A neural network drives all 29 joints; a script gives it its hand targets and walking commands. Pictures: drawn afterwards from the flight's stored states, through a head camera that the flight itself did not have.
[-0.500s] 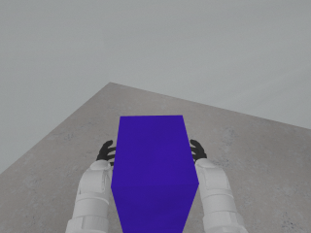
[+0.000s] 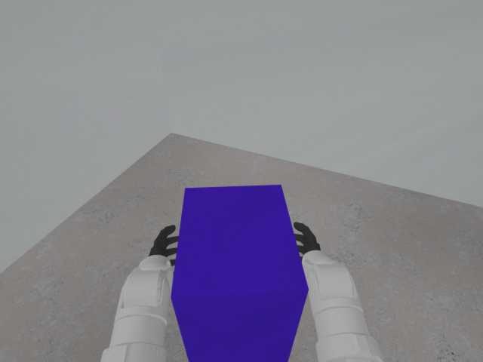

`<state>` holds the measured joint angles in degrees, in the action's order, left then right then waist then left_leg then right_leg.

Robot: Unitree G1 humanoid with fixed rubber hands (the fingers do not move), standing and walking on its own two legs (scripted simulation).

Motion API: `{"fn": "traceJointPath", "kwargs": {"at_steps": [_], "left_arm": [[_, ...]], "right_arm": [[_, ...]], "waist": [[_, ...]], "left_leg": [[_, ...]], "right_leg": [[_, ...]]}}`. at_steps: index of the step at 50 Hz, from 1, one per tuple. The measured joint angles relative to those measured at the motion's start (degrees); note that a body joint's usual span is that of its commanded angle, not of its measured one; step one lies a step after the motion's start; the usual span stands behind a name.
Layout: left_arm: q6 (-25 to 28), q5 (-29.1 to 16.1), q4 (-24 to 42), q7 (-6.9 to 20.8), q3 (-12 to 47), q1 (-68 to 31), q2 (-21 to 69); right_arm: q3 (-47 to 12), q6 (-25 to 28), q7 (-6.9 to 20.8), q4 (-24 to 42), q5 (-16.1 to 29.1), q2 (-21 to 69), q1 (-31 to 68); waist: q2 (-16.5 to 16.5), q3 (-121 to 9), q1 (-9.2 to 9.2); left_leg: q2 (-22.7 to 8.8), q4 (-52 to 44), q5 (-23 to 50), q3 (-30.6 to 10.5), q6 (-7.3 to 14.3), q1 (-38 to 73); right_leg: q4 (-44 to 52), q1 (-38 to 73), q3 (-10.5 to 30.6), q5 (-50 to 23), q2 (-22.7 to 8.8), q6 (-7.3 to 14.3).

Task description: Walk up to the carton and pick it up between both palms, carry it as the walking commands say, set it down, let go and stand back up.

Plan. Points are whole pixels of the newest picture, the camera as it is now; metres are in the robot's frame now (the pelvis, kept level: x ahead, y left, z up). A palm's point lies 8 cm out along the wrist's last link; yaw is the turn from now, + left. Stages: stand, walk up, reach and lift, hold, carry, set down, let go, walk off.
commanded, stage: hold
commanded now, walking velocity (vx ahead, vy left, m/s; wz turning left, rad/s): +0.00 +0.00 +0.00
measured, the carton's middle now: (236, 283) +0.28 +0.00 +0.00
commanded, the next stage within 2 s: carry in 0.84 s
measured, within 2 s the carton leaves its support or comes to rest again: neither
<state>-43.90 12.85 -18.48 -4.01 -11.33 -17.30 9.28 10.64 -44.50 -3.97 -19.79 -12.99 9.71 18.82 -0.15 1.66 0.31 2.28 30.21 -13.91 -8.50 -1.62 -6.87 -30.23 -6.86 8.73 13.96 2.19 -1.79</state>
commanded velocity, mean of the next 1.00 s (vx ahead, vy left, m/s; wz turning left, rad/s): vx -0.04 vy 0.00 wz -0.10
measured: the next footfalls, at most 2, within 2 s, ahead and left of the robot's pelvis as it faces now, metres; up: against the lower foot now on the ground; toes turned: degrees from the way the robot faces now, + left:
right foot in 1.56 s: +0.00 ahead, -0.14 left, +0.00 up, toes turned +8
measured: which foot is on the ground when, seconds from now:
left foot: down 0.00-1.00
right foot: down 0.00-1.00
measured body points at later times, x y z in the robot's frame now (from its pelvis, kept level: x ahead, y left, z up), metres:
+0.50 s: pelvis +0.00 +0.01 +0.00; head -0.05 +0.00 +0.45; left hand +0.31 +0.14 +0.04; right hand +0.30 -0.13 +0.04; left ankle +0.04 +0.14 -0.73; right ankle +0.04 -0.14 -0.73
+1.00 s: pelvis -0.01 +0.00 -0.01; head -0.04 -0.01 +0.43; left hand +0.31 +0.13 +0.05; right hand +0.31 -0.14 +0.05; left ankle +0.04 +0.14 -0.73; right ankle +0.04 -0.14 -0.73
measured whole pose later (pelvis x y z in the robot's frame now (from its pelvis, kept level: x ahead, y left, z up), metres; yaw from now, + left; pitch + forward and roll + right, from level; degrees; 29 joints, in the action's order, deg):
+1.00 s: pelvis -0.01 +0.00 -0.01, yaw -2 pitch -1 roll +0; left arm -46.2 10.5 -9.9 -5.4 -9.7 -17.0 9.2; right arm 8.1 -46.7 -5.4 -11.2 -10.9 9.6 18.3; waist -0.4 -4.7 -0.8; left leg 1.7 38.9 -16.6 -6.4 -2.1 -21.4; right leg -39.3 -22.1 9.1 16.2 3.3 -1.9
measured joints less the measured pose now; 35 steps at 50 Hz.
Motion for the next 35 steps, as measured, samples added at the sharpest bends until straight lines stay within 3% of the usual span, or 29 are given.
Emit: {"fn": "traceJointPath", "kwargs": {"at_steps": [35], "left_arm": [[-0.7, 0.0, 2.0, -0.1, 2.0, 1.3, -0.3]], "right_arm": [[-1.8, 0.0, 0.3, 2.2, 0.5, -0.6, -2.3]], "waist": [[-0.1, -0.5, -0.31]], "left_leg": [[0.1, -1.1, 0.0, 0.9, 0.4, 0.5]], "right_leg": [[0.5, 0.0, 0.6, 0.1, -0.3, -0.2]]}}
